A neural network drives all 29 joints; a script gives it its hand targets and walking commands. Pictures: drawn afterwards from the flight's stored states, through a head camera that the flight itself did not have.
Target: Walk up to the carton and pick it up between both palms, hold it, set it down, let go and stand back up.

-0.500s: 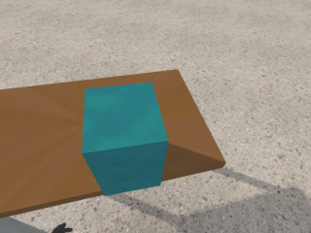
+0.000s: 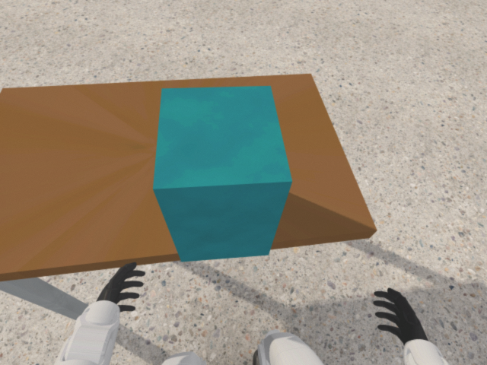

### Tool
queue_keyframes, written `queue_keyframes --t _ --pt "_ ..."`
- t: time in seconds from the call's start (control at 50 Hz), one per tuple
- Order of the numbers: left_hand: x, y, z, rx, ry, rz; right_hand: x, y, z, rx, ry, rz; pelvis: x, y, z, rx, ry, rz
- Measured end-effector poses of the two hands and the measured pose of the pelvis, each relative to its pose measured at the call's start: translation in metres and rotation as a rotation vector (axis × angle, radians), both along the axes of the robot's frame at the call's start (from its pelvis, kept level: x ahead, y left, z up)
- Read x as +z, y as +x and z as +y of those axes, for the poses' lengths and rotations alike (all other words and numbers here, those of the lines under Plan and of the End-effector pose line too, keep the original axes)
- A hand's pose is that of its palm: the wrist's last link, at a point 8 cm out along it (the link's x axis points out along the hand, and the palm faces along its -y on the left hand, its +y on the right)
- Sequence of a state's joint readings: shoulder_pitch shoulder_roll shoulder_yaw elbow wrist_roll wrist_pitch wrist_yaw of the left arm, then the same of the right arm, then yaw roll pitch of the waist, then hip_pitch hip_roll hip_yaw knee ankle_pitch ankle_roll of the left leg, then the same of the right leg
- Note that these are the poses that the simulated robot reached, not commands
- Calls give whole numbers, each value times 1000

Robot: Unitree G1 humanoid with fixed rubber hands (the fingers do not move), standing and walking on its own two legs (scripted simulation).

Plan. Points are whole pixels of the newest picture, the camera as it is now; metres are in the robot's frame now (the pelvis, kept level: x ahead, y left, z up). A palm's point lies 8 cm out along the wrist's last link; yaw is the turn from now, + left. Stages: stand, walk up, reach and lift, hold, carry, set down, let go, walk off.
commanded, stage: reach and lift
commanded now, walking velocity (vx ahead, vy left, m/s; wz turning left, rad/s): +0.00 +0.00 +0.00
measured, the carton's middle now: (221, 182) +0.38 +0.02 +0.06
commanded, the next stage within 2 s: none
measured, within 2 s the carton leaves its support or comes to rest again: neither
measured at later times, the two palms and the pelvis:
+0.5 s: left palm (89, 333) +0.18 +0.22 -0.02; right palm (393, 347) +0.13 -0.24 -0.04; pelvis +0.00 -0.01 +0.03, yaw +0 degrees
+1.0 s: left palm (88, 316) +0.20 +0.21 +0.01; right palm (366, 300) +0.19 -0.19 +0.02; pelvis +0.04 -0.01 +0.04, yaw +2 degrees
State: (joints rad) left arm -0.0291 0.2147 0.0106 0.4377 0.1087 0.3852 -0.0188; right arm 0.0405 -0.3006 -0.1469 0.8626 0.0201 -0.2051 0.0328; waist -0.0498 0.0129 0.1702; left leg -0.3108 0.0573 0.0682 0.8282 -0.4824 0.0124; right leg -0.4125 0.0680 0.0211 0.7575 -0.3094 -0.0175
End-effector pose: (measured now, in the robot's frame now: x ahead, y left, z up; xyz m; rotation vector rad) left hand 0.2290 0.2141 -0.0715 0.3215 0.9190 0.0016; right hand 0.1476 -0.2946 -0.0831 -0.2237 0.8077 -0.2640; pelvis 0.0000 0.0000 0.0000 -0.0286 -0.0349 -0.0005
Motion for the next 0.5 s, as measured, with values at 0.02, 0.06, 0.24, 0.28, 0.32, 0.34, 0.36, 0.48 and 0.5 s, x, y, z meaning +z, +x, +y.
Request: queue_keyframes --t 0.02,0.06,0.24,0.28,0.32,0.34,0.36,0.48,0.5 --pt "4 -2 -4 2 -9 -16 5 3 3 8 4 -15 2 -1 -1 3 1 -9" --pt "10 -11 -8 14 -25 -34 14 6 11 26 13 -38 8 -2 -4 7 7 -23" --pt "24 -51 8 94 -13 -69 27 -11 56 48 97 -71 22 -7 -9 13 15 -65" --pt "28 -55 13 98 -6 -86 26 -16 63 48 115 -75 22 -7 -9 13 14 -72" --pt "32 -58 15 99 -6 -105 25 -20 67 47 126 -84 23 -7 -8 12 14 -78" --pt "35 -58 15 98 -9 -116 26 -21 68 45 129 -91 23 -7 -8 12 15 -80" --pt "37 -58 15 96 -12 -126 27 -22 68 44 130 -100 24 -6 -8 11 16 -82" --pt "49 -50 4 87 -53 -199 41 -16 60 45 117 -167 28 -2 -11 5 27 -86" --pt "51 -48 2 87 -60 -211 44 -15 59 47 114 -177 29 -1 -12 4 29 -86"
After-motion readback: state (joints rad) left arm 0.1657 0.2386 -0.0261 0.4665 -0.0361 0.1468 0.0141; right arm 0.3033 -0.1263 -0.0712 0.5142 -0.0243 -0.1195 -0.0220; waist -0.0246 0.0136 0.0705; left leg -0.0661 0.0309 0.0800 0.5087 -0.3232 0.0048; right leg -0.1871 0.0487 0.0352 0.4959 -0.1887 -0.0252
